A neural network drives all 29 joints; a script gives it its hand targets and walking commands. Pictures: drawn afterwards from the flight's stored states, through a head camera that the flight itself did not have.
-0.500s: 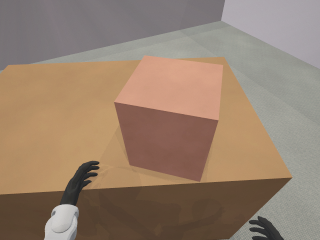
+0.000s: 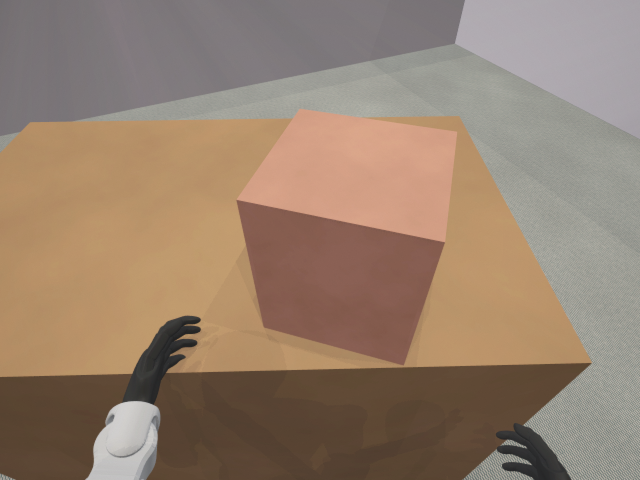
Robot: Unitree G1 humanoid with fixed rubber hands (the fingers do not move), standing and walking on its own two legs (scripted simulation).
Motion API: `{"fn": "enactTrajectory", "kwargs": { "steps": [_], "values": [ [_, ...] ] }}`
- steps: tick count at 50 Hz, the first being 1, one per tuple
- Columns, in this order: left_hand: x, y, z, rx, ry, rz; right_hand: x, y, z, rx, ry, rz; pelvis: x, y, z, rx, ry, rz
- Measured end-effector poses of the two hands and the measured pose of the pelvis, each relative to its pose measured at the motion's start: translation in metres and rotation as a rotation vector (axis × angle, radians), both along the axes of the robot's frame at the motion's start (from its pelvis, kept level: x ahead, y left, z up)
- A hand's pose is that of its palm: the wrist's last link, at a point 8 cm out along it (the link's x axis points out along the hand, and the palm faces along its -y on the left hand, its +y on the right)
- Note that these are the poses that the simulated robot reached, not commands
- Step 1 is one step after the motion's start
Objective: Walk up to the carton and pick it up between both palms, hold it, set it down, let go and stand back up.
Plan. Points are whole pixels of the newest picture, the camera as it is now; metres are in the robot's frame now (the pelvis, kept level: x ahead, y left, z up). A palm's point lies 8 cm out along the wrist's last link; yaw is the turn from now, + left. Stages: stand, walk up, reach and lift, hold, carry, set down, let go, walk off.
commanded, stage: stand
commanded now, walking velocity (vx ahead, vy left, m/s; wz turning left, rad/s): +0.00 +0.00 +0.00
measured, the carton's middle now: (352, 238) +0.42 -0.03 +0.09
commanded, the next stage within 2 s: none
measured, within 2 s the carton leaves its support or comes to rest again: neither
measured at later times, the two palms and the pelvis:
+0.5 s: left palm (145, 386) +0.25 +0.23 +0.02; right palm out of the picture +0.14 -0.25 -0.07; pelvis +0.00 +0.00 +0.00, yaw +2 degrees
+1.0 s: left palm (142, 387) +0.25 +0.23 +0.02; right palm (541, 477) +0.16 -0.25 -0.07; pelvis +0.00 +0.01 +0.00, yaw +3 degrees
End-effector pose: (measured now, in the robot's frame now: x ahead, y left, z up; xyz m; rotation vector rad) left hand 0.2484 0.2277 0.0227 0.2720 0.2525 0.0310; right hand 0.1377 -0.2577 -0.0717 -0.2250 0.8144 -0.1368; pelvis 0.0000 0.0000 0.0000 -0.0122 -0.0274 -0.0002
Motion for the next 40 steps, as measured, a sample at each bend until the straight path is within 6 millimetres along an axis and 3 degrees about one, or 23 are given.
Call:
{"fn": "enactTrajectory", "kwargs": {
  "steps": [17, 40],
  "values": [
    [-0.001, 0.003, -0.001, -0.018, -0.007, 0.009, -0.004, 0.004, 0.001, -0.006, 0.010, 0.007, -0.001, 0.003, 0.000, -0.003, 0.003, 0.024],
    [-0.002, 0.006, -0.001, -0.033, -0.011, 0.020, 0.011, 0.013, 0.002, -0.004, -0.002, 0.036, 0.002, 0.006, -0.001, -0.006, 0.009, 0.049]
  ]
}}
